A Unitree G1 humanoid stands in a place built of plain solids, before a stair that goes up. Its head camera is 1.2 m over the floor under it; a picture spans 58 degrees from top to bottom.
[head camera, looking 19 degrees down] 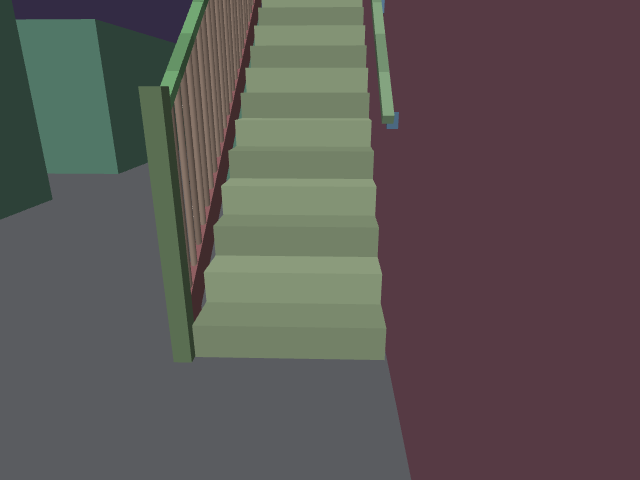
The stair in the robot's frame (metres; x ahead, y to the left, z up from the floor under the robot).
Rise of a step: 0.17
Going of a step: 0.23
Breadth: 0.90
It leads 2 degrees to the right of straight ahead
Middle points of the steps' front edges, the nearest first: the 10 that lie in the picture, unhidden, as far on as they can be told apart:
1.76 0.14 0.17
1.99 0.14 0.34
2.23 0.13 0.51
2.46 0.12 0.68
2.70 0.12 0.85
2.93 0.11 1.02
3.16 0.10 1.19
3.40 0.10 1.36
3.63 0.09 1.53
3.86 0.08 1.70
